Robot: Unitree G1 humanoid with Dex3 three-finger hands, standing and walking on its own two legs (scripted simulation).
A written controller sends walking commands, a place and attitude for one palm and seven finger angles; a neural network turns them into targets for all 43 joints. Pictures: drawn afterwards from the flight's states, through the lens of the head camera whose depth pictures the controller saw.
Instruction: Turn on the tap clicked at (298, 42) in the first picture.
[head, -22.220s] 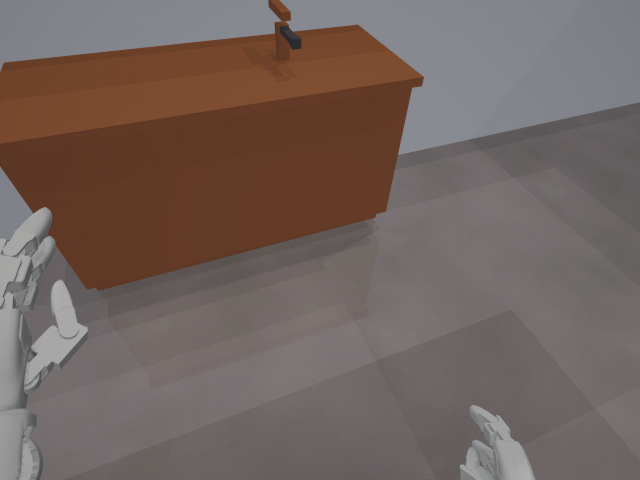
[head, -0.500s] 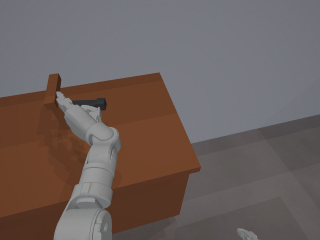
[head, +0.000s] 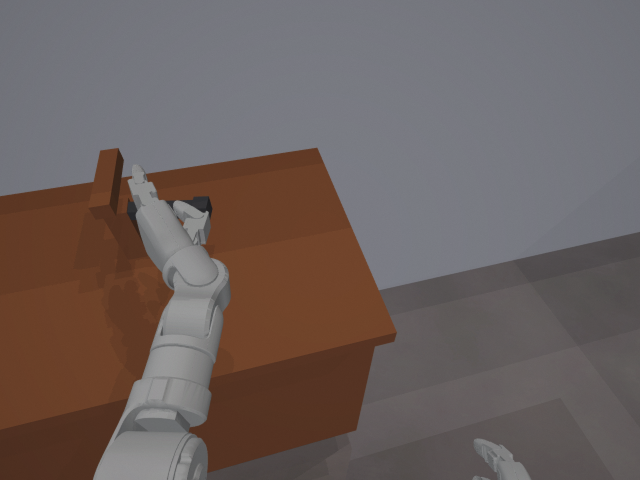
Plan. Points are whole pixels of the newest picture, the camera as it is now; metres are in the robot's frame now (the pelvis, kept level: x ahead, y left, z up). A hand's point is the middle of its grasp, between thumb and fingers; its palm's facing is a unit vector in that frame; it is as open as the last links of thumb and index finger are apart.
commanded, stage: draw the hand back beside the body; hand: left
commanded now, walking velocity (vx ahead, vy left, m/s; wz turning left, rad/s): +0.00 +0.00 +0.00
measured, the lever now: (201, 208) +0.50 +0.23 +0.05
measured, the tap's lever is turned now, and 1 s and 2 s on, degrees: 78 78 78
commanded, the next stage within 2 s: step back with the hand held close in 1.38 s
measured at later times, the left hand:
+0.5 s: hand (152, 280) +0.29 +0.20 +0.14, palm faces +0.27 -0.93 -0.25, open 7.7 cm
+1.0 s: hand (77, 322) +0.23 +0.24 +0.16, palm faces +0.36 -0.87 -0.32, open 7.5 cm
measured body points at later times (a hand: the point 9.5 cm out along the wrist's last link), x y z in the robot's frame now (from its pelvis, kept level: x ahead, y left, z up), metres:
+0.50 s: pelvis -0.01 +0.01 +0.01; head -0.01 -0.01 +0.46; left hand +0.27 +0.25 +0.15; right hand +0.16 -0.23 -0.09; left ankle -0.01 +0.15 -0.73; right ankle -0.02 -0.11 -0.73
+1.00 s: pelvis +0.00 +0.02 +0.01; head -0.01 +0.00 +0.46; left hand +0.20 +0.29 +0.18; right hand +0.18 -0.21 -0.08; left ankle -0.01 +0.15 -0.73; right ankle -0.02 -0.11 -0.73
